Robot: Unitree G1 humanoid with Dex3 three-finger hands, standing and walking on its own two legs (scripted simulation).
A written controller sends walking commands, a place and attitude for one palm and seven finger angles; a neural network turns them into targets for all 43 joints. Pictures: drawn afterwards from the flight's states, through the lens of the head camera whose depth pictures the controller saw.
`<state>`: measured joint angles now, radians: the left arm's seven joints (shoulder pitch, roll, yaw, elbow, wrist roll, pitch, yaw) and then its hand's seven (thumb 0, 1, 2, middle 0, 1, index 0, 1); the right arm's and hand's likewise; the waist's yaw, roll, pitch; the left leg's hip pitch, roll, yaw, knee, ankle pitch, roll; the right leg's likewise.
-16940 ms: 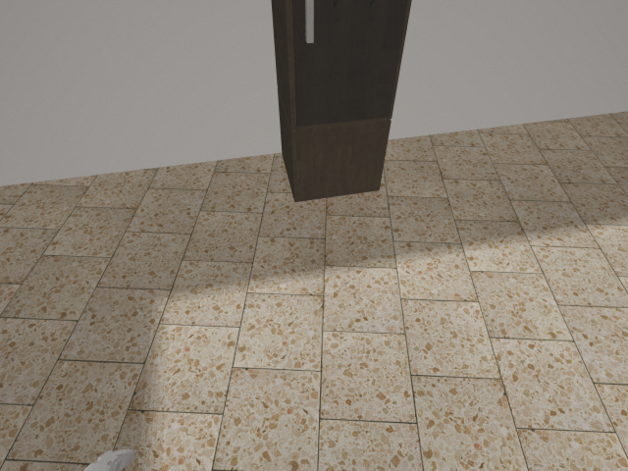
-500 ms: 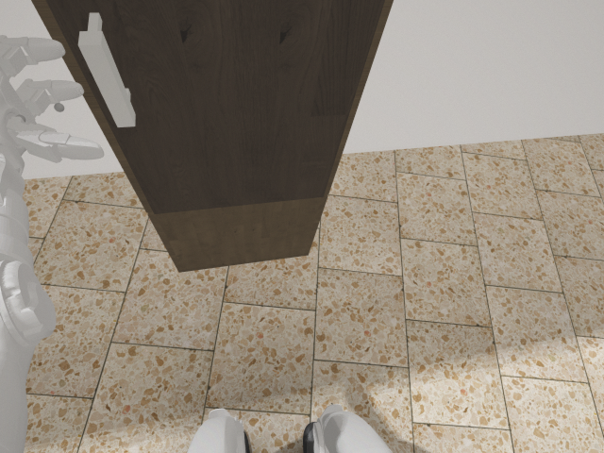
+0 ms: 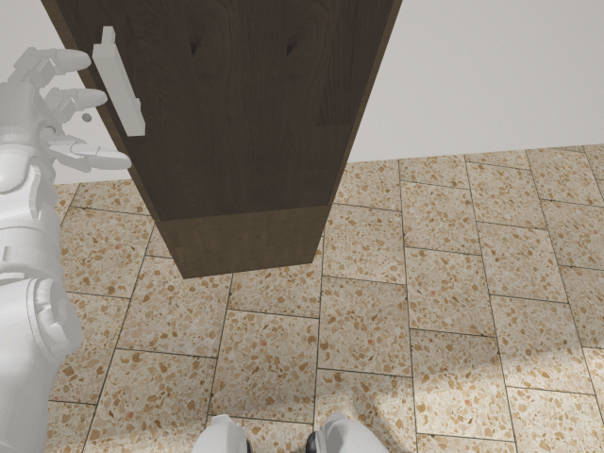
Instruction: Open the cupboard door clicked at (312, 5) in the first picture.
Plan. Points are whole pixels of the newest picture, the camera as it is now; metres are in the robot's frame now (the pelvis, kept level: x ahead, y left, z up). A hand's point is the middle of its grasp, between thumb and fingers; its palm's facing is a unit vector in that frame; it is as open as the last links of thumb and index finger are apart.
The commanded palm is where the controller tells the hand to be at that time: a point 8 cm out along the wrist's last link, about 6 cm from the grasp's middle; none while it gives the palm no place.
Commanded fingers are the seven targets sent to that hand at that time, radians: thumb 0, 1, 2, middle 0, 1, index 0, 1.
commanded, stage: slide the fingers in behind the handle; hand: left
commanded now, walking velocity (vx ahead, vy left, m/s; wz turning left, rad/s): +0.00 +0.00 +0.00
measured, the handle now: (123, 83) +0.57 +0.19 +0.10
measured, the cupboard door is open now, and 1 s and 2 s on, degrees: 0 0 0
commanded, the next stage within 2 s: close the thumb around the handle in 1.28 s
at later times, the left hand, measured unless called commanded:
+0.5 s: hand (120, 117) +0.52 +0.19 +0.09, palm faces +0.09 -1.00 -0.01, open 13.9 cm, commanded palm +0.50 +0.23 +0.10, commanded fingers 0.00 -0.50 0.30 -0.30 -1.20 -0.30 -1.20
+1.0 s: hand (144, 114) +0.52 +0.16 +0.10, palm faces +0.09 -1.00 +0.00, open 14.0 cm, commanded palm +0.49 +0.20 +0.10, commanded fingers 0.00 -0.50 0.30 -0.30 -1.20 -0.30 -1.20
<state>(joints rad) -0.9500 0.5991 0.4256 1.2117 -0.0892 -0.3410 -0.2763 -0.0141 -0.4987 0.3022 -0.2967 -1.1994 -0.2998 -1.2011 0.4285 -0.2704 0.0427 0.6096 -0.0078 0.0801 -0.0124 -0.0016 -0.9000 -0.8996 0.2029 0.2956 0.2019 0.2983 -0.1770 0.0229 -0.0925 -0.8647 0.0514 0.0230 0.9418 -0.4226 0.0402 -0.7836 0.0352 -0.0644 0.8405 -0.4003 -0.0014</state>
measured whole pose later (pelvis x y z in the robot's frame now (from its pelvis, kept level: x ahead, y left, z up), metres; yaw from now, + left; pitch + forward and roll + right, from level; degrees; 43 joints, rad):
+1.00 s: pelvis +0.00 -0.01 +0.00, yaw +1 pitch +19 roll -3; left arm -0.97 0.46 0.37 1.22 -0.06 -0.38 -0.10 -0.01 -0.50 0.30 -0.29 -1.20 -0.29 -1.21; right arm 0.43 -0.26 0.03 0.64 -0.02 0.05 0.02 0.00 -0.90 -0.90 0.20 0.30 0.20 0.30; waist -0.18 0.04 -0.10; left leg -0.86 0.05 0.02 0.94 -0.42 0.03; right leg -0.79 0.03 -0.07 0.87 -0.42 -0.02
